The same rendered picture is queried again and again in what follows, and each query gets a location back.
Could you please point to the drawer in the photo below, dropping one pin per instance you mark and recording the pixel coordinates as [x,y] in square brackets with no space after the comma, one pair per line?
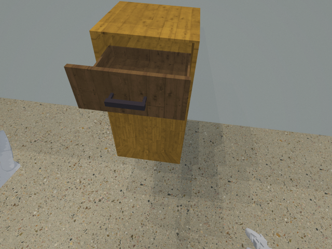
[131,74]

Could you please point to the robot right hand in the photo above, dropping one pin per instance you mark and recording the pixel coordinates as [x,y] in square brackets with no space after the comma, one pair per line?
[258,240]

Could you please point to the handle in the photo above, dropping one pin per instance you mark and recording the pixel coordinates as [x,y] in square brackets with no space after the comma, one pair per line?
[110,102]

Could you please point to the robot left hand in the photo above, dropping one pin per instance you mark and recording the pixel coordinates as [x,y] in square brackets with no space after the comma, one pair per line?
[7,165]

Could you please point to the cabinet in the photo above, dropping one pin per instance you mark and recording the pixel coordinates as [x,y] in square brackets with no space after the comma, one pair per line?
[156,27]

